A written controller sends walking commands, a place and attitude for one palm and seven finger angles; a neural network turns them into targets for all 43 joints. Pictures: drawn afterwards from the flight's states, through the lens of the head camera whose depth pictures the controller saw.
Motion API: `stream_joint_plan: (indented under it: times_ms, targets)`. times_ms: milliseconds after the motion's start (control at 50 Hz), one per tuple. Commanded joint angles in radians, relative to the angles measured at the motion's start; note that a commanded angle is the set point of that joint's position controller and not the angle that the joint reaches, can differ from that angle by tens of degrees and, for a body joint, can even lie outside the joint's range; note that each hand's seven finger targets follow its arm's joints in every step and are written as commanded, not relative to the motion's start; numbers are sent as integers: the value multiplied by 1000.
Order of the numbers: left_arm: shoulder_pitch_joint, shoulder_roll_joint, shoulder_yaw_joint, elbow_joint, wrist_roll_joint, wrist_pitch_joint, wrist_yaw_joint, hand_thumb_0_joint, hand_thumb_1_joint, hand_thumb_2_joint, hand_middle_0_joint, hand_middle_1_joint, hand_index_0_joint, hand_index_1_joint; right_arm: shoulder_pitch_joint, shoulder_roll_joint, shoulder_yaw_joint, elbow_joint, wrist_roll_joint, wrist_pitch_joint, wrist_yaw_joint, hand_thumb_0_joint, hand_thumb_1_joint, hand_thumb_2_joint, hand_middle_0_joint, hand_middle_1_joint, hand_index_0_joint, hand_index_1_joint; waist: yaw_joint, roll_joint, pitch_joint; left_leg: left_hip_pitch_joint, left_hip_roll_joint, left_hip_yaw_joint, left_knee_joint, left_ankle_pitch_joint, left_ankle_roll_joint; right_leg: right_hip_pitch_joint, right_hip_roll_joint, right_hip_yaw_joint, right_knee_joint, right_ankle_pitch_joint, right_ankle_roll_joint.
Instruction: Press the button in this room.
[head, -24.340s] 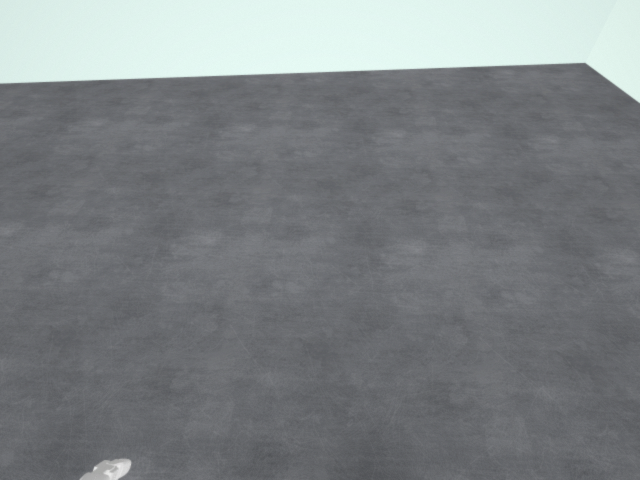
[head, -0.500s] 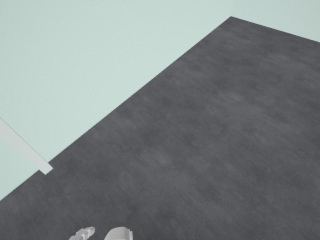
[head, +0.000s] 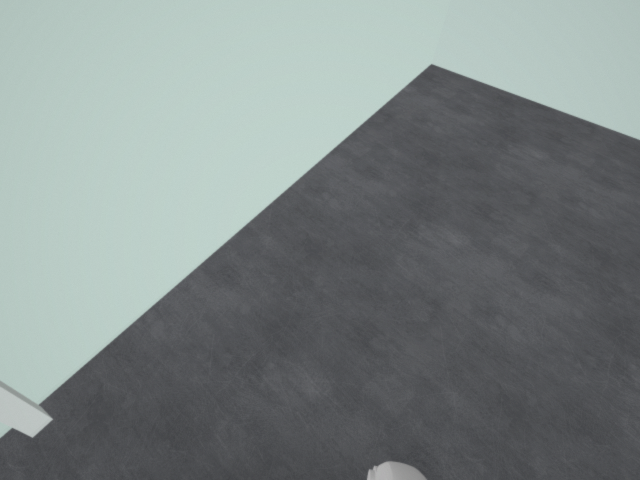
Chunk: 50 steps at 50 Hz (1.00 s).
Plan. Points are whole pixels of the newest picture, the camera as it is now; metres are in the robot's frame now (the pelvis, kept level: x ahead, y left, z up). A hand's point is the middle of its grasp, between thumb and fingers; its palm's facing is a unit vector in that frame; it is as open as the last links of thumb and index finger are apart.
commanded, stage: turn to face it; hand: left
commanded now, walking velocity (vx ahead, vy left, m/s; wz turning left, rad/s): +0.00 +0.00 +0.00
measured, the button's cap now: out of the picture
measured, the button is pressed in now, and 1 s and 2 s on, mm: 0 0 0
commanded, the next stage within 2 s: take the last steps up to it in 1.84 s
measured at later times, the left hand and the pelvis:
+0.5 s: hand (219, 448) +0.18 +0.16 -0.16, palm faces +0.17 -0.96 -0.21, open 7.2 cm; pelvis +0.09 -0.03 -0.01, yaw +10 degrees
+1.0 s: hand out of the picture +0.05 +0.25 -0.17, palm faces +0.46 -0.85 -0.26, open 7.4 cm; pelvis +0.08 +0.02 +0.00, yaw +26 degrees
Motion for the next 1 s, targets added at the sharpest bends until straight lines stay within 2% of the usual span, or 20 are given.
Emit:
stream_joint_plan:
  times_ms: [0,140,200,220,240,260,280,300,360,440,520,560,600,620,640,660,680,740,820,980]
  targets:
    - [9,3,21,-90,5,11,-6,0,900,900,-200,-300,-200,-300,101,-106,-18,-2,2,0,-2,0,-900,-900,200,300,200,300,-6,154,4,-31,243,-82,-245,397,61,-79,-46,20,6,130,30]
    - [-115,-11,-23,-106,2,-21,20,0,900,900,-200,-300,-200,-300,180,-124,-18,70,-3,19,1,0,-900,-900,200,300,200,300,-52,198,-34,75,182,-121,-111,688,82,121,8,-86,-548,137,30]
    - [-69,32,-14,-92,-1,-35,27,0,900,900,-200,-300,-200,-300,187,-135,-24,80,4,42,1,0,-900,-900,200,300,200,300,-14,157,-78,42,161,-167,6,545,28,303,2,-90,-760,271,38]
    - [-26,83,-6,-76,0,-44,34,0,900,900,-200,-300,-200,-300,192,-111,-21,78,8,46,6,0,-900,-900,200,300,200,300,9,75,-122,-35,122,-153,94,377,-14,442,-70,-35,-798,467,33]
    - [28,169,10,-63,8,-57,47,0,900,900,-200,-300,-200,-300,220,-56,-13,61,15,51,12,0,-900,-900,200,300,200,300,23,-130,-191,-243,24,-90,288,13,-65,645,-288,150,-770,815,-35]
    - [91,216,17,-56,-4,-55,45,0,900,900,-200,-300,-200,-300,196,-53,-15,34,22,68,8,0,-900,-900,200,300,200,300,40,-194,-223,-274,-36,-130,477,-400,-80,625,-436,199,-784,1052,-138]
    - [50,203,15,-67,-6,-53,49,0,900,900,-200,-300,-200,-300,164,-49,-15,28,24,84,2,0,-900,-900,200,300,200,300,32,-176,-186,-290,-17,-205,583,-407,-81,556,-432,167,-809,1006,-182]
    - [1,185,18,-80,-6,-53,53,0,900,900,-200,-300,-200,-300,156,-55,-15,32,20,94,6,0,-900,-900,200,300,200,300,24,-209,-175,-318,3,-218,646,-367,-86,514,-407,152,-832,893,-175]
    - [-122,137,7,-130,-5,-32,61,0,900,900,-200,-300,-200,-300,159,-64,-29,43,14,114,23,0,-900,-900,200,300,200,300,-34,-116,-120,-305,14,-207,695,-232,-94,392,-326,5,-865,578,-124]
    - [-183,135,15,-155,6,-22,60,0,900,900,-200,-300,-200,-300,145,-55,-41,15,9,135,38,0,-900,-900,200,300,200,300,-66,-169,-34,-246,16,-161,606,-174,-104,216,-309,-87,-934,252,-97]
    - [-178,163,35,-180,13,-11,58,0,900,900,-200,-300,-200,-300,65,-66,-44,-46,7,128,47,0,-900,-900,200,300,200,300,-39,-194,-10,-234,14,-125,430,-179,-101,226,-328,-115,-888,196,-100]
    - [-182,183,43,-190,13,-4,56,0,900,900,-200,-300,-200,-300,77,-86,-49,-65,9,121,48,0,-900,-900,200,300,200,300,-55,-177,-40,-173,13,-117,297,-132,-95,234,-339,-130,-805,193,-86]
    - [-179,170,40,-199,-1,9,48,0,900,900,-200,-300,-200,-300,151,-141,-60,-55,4,107,50,0,-900,-900,200,300,200,300,-98,24,-93,-5,-3,-131,44,66,-86,174,-271,-184,-582,115,-25]
    - [-169,109,31,-229,-9,19,39,0,900,900,-200,-300,-200,-300,189,-243,-83,-59,-2,96,47,0,-900,-900,200,300,200,300,-117,348,-72,44,176,-451,-108,222,-14,-23,-131,-209,-342,-172,54]
    - [-233,73,16,-274,-3,27,37,0,900,900,-200,-300,-200,-300,215,-320,-96,-67,-5,94,38,0,-900,-900,200,300,200,300,-141,461,-54,-8,328,-652,-216,329,58,-105,-50,-115,-141,-344,85]
    - [-242,101,23,-279,1,31,33,0,900,900,-200,-300,-200,-300,177,-329,-90,-71,-7,95,33,0,-900,-900,200,300,200,300,-119,321,-71,-49,358,-644,-227,195,108,-88,-73,-23,-56,-266,61]
    - [-253,90,28,-261,5,36,36,0,900,900,-200,-300,-200,-300,123,-301,-85,-81,-7,91,21,0,-900,-900,200,300,200,300,-104,368,-69,-58,275,-640,-237,144,68,-130,-70,20,-25,-191,59]
    - [-186,127,39,-214,3,30,20,0,900,900,-200,-300,-200,-300,-7,-238,-54,-128,-1,81,9,0,-900,-900,200,300,200,300,-43,243,-77,-19,157,-478,-190,177,31,-121,-56,42,-3,1,73]
    - [-159,136,32,-198,-3,25,27,0,900,900,-200,-300,-200,-300,51,-248,-59,-117,4,73,7,0,-900,-900,200,300,200,300,-58,97,-175,130,149,-479,-157,345,82,-110,-36,61,-50,20,91]
    - [-215,137,23,-228,-11,23,38,0,900,900,-200,-300,-200,-300,82,-255,-70,-96,0,89,13,0,-900,-900,200,300,200,300,-85,150,-138,131,143,-592,-156,338,138,-63,-12,75,-226,-72,97]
